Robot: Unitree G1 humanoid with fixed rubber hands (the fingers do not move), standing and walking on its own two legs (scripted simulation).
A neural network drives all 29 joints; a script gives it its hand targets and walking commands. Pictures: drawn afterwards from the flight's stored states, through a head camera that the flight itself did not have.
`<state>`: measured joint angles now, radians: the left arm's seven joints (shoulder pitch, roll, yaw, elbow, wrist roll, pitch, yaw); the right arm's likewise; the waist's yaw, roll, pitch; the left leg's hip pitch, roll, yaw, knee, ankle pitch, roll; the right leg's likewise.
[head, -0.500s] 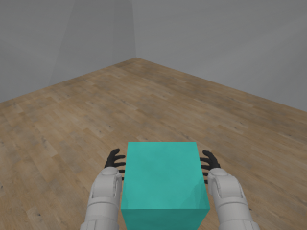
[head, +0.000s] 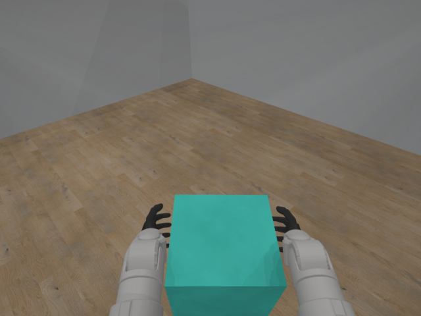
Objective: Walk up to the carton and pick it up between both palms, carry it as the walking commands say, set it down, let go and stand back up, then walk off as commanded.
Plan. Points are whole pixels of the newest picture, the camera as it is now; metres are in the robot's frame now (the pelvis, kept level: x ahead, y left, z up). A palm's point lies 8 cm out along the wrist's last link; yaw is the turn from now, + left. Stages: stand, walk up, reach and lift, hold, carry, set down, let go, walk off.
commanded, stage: hold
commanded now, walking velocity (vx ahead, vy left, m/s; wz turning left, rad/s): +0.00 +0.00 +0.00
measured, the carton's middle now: (220, 259) +0.29 +0.00 -0.04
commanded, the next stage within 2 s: carry in 0.44 s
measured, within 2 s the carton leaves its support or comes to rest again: neither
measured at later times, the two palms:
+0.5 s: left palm (152, 232) +0.29 +0.14 +0.06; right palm (294, 240) +0.27 -0.14 +0.05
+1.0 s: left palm (185, 297) +0.16 +0.07 +0.05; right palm (360, 300) +0.15 -0.21 +0.06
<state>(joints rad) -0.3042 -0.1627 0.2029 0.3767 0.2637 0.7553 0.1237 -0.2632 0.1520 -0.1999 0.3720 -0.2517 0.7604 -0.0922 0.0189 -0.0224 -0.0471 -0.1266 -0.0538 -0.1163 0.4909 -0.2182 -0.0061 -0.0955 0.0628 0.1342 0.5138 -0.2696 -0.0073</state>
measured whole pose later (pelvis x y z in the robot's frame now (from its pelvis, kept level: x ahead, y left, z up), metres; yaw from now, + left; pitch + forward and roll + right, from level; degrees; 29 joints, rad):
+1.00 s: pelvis -0.12 -0.07 -0.02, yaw -2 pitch +4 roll +0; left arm -0.28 -0.16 0.11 -0.19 0.09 1.24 0.29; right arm -0.27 0.15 -0.10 -0.17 -0.05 1.24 -0.27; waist 0.00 -0.03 -0.07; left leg -0.45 0.03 0.10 0.70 -0.31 0.04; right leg -0.59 0.05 -0.14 0.70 -0.29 -0.03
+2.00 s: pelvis -0.35 -0.13 -0.02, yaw -2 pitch +2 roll +0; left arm -0.36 -0.18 0.14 -0.05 0.11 1.24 0.31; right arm -0.30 0.16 -0.16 -0.11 -0.12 1.27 -0.23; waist 0.02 0.02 -0.13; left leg -0.54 0.02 0.05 0.71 -0.29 0.00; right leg -0.48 0.01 -0.10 0.65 -0.21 -0.06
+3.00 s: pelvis -0.47 -0.17 -0.03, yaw -1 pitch +2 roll +1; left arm -0.36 -0.18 0.14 -0.06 0.13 1.25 0.29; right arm -0.31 0.16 -0.15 -0.11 -0.12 1.28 -0.25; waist -0.01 0.00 -0.10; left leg -0.51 0.01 0.06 0.75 -0.30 0.02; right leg -0.56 -0.01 -0.12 0.69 -0.17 -0.08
